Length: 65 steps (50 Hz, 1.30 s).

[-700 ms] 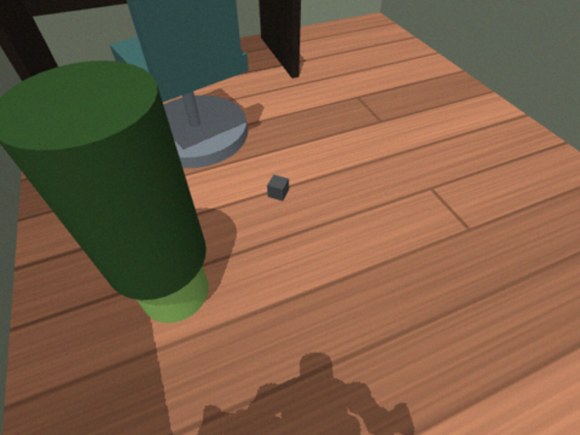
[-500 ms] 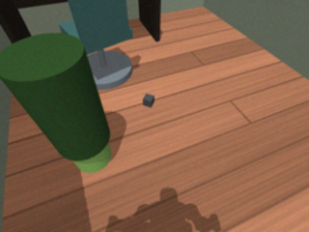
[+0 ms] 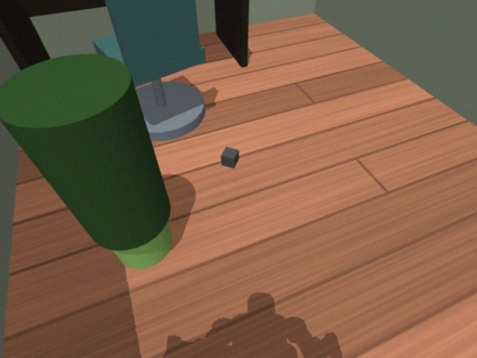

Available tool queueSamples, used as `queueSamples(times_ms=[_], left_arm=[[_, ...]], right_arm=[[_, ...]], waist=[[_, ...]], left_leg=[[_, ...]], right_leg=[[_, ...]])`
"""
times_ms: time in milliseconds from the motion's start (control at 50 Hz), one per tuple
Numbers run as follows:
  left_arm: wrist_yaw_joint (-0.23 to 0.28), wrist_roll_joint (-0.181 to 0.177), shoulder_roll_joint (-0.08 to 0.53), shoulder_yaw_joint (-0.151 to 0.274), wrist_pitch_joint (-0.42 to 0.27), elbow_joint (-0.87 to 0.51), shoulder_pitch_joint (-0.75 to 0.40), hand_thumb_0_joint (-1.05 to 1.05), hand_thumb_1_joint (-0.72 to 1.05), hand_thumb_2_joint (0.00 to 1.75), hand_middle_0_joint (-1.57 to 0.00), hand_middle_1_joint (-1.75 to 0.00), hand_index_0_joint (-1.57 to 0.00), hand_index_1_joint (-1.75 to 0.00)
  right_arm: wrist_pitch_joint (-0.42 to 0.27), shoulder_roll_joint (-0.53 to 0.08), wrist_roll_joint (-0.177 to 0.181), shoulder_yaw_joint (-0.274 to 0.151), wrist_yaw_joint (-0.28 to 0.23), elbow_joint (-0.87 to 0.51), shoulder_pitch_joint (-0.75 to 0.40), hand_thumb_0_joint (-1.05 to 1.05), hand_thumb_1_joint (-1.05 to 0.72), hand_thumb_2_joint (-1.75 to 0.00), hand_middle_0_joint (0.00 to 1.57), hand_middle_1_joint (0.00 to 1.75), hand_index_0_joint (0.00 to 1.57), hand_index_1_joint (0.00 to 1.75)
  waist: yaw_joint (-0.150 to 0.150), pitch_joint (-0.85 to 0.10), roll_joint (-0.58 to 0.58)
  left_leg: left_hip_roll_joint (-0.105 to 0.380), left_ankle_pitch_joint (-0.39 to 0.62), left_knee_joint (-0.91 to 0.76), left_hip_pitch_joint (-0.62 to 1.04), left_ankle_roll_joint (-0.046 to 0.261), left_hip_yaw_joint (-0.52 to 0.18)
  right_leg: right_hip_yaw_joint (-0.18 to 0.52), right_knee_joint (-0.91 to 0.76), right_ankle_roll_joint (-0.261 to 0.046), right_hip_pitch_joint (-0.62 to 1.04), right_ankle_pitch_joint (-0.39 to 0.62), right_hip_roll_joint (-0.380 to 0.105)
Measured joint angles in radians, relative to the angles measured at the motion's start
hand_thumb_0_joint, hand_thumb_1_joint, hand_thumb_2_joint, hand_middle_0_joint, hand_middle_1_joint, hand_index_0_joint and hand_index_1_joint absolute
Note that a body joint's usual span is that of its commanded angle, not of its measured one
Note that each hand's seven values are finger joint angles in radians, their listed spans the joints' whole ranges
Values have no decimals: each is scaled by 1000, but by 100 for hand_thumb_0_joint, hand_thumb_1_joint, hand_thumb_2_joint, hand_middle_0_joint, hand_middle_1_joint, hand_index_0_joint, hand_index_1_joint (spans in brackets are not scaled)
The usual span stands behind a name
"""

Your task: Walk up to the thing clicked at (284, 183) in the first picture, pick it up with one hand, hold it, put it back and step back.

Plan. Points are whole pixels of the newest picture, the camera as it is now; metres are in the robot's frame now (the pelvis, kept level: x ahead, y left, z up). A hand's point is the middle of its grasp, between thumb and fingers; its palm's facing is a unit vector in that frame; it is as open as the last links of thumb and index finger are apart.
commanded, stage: stand
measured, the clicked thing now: (230, 157) +1.25 +0.04 -0.74
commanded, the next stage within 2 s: walk up in 0.42 s
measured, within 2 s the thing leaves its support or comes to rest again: neither
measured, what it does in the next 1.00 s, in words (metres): lifts its right foot, turning right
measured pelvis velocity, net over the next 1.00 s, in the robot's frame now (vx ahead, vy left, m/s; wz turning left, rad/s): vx -0.01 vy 0.08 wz -0.63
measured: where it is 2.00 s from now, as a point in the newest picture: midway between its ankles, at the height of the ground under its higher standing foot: outside the picture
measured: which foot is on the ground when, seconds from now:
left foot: down 0.00-1.00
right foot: down 0.00-0.66, up 0.68-1.00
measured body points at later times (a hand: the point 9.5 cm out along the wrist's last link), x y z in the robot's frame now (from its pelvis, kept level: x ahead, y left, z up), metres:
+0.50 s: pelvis -0.01 +0.01 -0.01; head +0.02 +0.00 +0.44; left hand +0.07 +0.30 -0.13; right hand +0.08 -0.31 -0.13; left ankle -0.01 +0.12 -0.75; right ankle -0.01 -0.12 -0.75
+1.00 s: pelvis -0.01 +0.08 -0.01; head +0.02 +0.05 +0.43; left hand +0.29 +0.26 -0.11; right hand -0.14 -0.23 -0.12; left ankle +0.01 +0.17 -0.75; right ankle -0.07 -0.06 -0.73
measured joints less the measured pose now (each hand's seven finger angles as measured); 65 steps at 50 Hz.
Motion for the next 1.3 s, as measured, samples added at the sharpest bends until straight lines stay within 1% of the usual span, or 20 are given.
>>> queueSamples(times_ms=[420,460,500,540,580,640,660,680,720,760,800,840,900,960,1060,1080,1100,1120,1180,1300], left_arm=[[-2,1,3,0,0,0,13,1,91,90,-20,-30,-20,-30],[-5,11,0,15,10,-43,37,1,91,90,-20,-30,-20,-30],[-7,21,-8,26,13,-86,69,1,91,90,-20,-30,-20,-30],[-7,34,-11,36,18,-121,98,1,91,90,-21,-30,-20,-30],[-4,40,-4,45,27,-153,118,1,90,90,-21,-30,-20,-30],[0,43,17,59,40,-203,132,1,90,90,-21,-30,-20,-30],[0,43,26,62,46,-220,135,1,90,90,-21,-30,-20,-30],[0,42,37,66,53,-232,128,1,90,90,-21,-30,-20,-30],[5,45,50,75,65,-248,106,1,91,90,-20,-30,-20,-30],[1,43,54,78,69,-270,107,1,91,90,-20,-30,-20,-30],[-18,37,64,83,69,-287,112,1,91,90,-20,-30,-20,-30],[-37,28,78,89,69,-306,116,1,91,90,-20,-30,-20,-30],[-57,25,95,93,69,-331,117,1,91,90,-20,-30,-20,-30],[-64,28,98,90,69,-345,108,1,91,90,-20,-30,-20,-30],[-62,28,87,78,51,-377,87,1,91,90,-20,-30,-19,-29],[-59,29,78,76,42,-383,79,1,91,90,-20,-30,-20,-30],[-55,31,67,73,32,-391,68,1,91,90,-20,-30,-20,-30],[-50,33,61,69,22,-407,65,1,91,90,-20,-30,-20,-30],[-35,21,46,62,10,-453,89,1,91,90,-20,-30,-20,-30],[-30,18,23,39,47,-476,138,1,90,90,-20,-30,-20,-30]], right_arm=[[1,-1,0,0,2,1,13,0,-90,-90,20,30,20,30],[17,-11,-8,-25,16,-28,-5,0,-90,-90,21,30,21,30],[27,-34,-10,-50,22,-77,-42,1,-90,-90,21,30,21,30],[30,-50,-9,-69,23,-129,-78,1,-90,-90,21,30,21,30],[28,-54,-4,-81,27,-175,-100,0,-90,-90,21,30,21,30],[27,-57,-2,-93,33,-229,-98,0,-90,-90,20,30,20,30],[26,-58,-6,-96,33,-244,-87,0,-90,-90,20,30,20,30],[24,-54,-12,-102,30,-256,-73,0,-90,-90,20,30,20,30],[32,-41,-25,-107,26,-270,-38,0,-91,-90,20,30,20,30],[49,-34,-29,-109,29,-272,-3,0,-90,-90,20,30,20,30],[57,-29,-30,-110,28,-275,31,0,-90,-90,20,30,20,30],[51,-26,-26,-108,23,-284,61,0,-90,-90,20,30,20,30],[36,-29,-21,-105,25,-309,92,1,-90,-90,20,30,20,30],[26,-39,-20,-101,38,-340,119,1,-90,-90,21,30,20,30],[36,-65,-20,-103,52,-372,163,1,-90,-90,21,30,21,30],[39,-75,-15,-106,52,-372,169,1,-90,-90,21,30,21,30],[43,-83,-9,-110,50,-366,171,1,-90,-90,21,30,21,30],[51,-82,-2,-109,48,-358,173,1,-90,-90,20,30,20,30],[61,-68,3,-87,47,-347,166,1,-91,-90,20,30,20,30],[44,-70,3,-68,42,-381,147,1,-90,-90,21,30,20,30]], waist=[[0,-1,-1],[11,10,11],[21,35,34],[29,59,39],[30,80,27],[28,91,2],[25,89,-4],[19,94,-22],[17,105,-45],[5,95,-31],[-11,78,-16],[-22,63,-12],[-33,57,-13],[-47,59,-3],[-76,52,35],[-81,59,60],[-86,74,89],[-82,85,96],[-37,96,60],[-22,74,51]], left_leg=[[0,7,-5,2,1,2],[14,-25,57,-31,4,30],[9,-116,159,-74,11,13],[-27,-256,284,-130,11,-32],[-52,-305,351,-172,11,-62],[-48,-251,304,-182,14,-90],[-41,-195,232,-158,17,-94],[-47,-88,194,-147,18,-77],[-46,-77,196,-133,28,-37],[-16,-86,177,-105,39,-8],[12,-80,140,-74,42,19],[25,-76,116,-55,42,54],[31,-92,117,-37,43,124],[44,-127,150,-32,43,194],[86,-217,269,-63,25,285],[113,-245,322,-79,20,288],[142,-255,397,-104,19,261],[133,-283,493,-142,7,204],[47,-394,700,-241,-25,71],[64,-263,668,-375,-42,-28]], right_leg=[[2,-5,0,1,8,0],[31,33,-2,-33,0,14],[83,81,-1,-78,-6,37],[144,101,7,-118,4,49],[200,97,19,-146,25,52],[268,104,47,-191,44,62],[288,129,58,-213,36,70],[299,177,47,-237,15,67],[263,328,30,-293,-145,76],[167,485,26,-344,-225,81],[101,602,20,-370,-208,70],[74,645,12,-376,-153,41],[49,582,13,-351,-104,-14],[14,474,10,-314,-112,-44],[-45,303,-19,-226,-139,-28],[-49,280,-23,-213,-91,-6],[-55,282,-25,-205,-85,19],[-46,296,-26,-205,-93,30],[44,298,-37,-194,-94,39],[152,245,-22,-166,-64,82]])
